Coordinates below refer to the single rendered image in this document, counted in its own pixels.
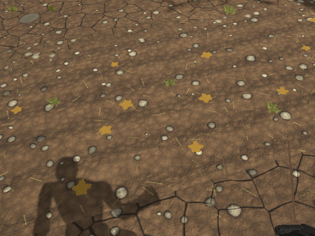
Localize robot right hand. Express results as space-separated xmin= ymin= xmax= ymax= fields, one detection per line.
xmin=275 ymin=223 xmax=315 ymax=236

